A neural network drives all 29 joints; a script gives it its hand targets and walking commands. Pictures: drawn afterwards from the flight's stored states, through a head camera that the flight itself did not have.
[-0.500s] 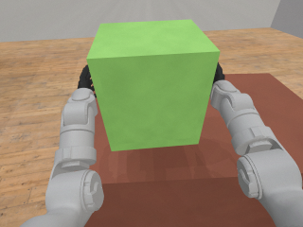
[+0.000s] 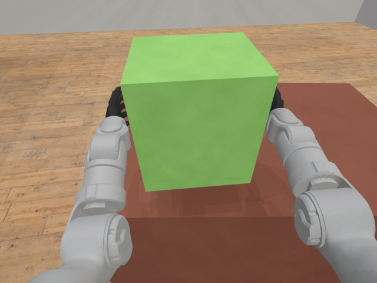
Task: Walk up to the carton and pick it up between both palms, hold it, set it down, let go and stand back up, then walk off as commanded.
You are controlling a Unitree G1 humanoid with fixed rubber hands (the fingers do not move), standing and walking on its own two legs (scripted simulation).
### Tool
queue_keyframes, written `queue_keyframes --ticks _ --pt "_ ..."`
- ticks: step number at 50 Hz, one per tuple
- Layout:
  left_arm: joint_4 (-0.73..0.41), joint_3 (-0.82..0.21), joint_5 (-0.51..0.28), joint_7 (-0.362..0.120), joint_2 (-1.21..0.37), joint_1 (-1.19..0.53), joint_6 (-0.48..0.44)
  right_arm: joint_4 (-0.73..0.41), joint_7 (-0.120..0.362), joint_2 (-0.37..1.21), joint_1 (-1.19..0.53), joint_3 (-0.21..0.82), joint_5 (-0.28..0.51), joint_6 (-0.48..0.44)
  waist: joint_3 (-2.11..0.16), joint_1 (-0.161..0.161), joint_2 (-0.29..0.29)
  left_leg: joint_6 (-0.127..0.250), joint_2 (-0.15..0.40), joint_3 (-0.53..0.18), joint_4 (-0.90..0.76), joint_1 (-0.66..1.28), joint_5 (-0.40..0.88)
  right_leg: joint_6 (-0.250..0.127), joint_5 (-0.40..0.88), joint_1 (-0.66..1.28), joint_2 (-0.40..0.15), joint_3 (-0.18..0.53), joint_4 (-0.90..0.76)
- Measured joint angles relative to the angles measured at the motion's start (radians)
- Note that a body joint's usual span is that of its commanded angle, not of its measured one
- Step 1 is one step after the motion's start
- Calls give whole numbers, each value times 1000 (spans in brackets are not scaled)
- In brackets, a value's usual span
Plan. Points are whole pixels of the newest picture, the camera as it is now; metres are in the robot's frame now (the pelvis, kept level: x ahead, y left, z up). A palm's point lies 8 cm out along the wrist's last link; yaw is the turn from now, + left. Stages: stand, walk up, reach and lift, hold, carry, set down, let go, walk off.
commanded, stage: set down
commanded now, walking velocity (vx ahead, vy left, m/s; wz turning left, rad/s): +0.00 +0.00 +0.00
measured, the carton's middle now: (193, 112) +0.44 +0.01 +0.18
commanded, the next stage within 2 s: none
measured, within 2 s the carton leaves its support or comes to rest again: rests again in 1.90 s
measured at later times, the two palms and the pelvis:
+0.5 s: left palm (126, 130) +0.41 +0.16 +0.16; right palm (273, 117) +0.44 -0.17 +0.17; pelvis +0.01 -0.01 +0.00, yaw -1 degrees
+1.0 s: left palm (131, 140) +0.41 +0.16 +0.13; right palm (271, 126) +0.45 -0.18 +0.14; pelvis +0.01 -0.01 +0.00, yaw -2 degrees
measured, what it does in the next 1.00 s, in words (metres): stands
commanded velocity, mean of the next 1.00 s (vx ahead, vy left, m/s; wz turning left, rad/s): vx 0.00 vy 0.00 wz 0.00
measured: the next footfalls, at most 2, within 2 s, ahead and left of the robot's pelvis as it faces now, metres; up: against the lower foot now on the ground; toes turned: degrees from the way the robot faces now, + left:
none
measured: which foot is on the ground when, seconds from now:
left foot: down 0.00-1.00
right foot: down 0.00-1.00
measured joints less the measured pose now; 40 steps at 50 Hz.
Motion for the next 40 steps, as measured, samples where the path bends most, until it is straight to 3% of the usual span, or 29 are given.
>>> queue_keyframes --ticks 9,23,40 --pt "30 -1 -5 29 -31 15 -59 31 35 -17 0 -23 -45 -42 -31 17 12 -3 4 9 -7 -29 2 -3 1 -35 2 3 2" --pt "33 65 24 22 -68 24 -95 80 62 -10 -8 -56 -113 -94 -18 28 -2 -8 7 23 -43 -30 18 -7 -5 -61 -1 5 13" --pt "39 47 34 57 -114 64 -146 120 113 -23 27 -118 -202 -175 -52 59 6 -7 10 37 -41 -95 21 -8 5 -124 -3 -1 5"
